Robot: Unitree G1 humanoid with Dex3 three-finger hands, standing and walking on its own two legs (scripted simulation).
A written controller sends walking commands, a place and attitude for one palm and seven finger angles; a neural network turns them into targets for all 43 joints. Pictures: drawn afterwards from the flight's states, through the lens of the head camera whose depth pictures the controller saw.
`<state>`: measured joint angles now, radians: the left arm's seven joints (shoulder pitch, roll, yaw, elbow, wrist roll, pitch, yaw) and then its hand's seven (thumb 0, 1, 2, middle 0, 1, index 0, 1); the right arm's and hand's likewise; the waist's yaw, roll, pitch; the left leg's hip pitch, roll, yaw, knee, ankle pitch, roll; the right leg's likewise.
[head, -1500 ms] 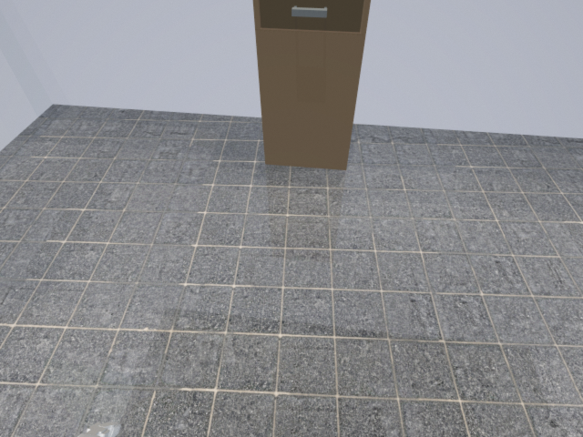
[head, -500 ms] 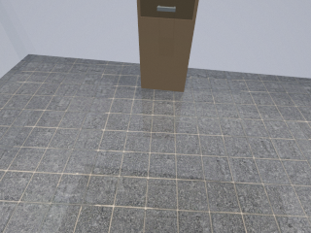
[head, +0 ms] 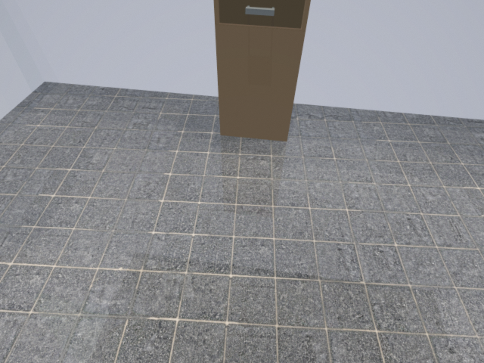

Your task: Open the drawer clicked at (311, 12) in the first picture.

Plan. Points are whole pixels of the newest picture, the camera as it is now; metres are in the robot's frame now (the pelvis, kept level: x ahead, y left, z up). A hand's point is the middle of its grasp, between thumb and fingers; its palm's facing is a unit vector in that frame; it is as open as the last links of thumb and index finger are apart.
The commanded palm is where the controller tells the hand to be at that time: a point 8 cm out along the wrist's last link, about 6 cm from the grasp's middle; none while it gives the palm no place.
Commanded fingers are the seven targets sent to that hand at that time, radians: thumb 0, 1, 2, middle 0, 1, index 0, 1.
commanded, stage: walk to a spot facing it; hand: left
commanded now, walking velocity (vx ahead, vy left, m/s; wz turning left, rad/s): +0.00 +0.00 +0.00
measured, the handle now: (260, 9) +1.55 +0.00 +0.01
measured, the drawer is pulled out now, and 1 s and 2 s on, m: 0.00 0.00 0.00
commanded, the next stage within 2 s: turn to face it in 1.76 s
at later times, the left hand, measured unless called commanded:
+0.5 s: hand out of the picture +0.06 +0.15 -0.19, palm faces -0.02 -0.98 -0.19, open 7.4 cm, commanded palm none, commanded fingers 0.00 0.90 0.90 -0.20 -0.30 -0.20 -0.30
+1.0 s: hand (170, 271) +0.35 +0.19 -0.19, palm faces -0.14 -0.97 -0.18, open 7.4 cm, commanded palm none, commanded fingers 0.00 0.90 0.90 -0.20 -0.30 -0.20 -0.30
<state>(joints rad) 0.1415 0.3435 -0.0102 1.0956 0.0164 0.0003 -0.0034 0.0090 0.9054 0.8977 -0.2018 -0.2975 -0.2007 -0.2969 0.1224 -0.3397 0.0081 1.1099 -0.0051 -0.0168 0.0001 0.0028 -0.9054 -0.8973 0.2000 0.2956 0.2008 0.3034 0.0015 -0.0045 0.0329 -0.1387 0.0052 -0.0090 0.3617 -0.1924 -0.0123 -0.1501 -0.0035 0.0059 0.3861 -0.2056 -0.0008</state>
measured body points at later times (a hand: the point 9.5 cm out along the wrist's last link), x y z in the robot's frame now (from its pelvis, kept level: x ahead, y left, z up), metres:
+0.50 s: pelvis +0.09 -0.02 -0.02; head +0.10 -0.03 +0.43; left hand +0.06 +0.21 -0.17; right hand +0.03 -0.25 -0.18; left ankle +0.02 +0.11 -0.70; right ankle +0.02 -0.11 -0.75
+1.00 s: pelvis +0.30 +0.02 -0.01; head +0.31 +0.03 +0.44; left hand +0.36 +0.24 -0.17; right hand +0.31 -0.23 -0.15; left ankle +0.35 +0.09 -0.75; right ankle +0.26 -0.10 -0.66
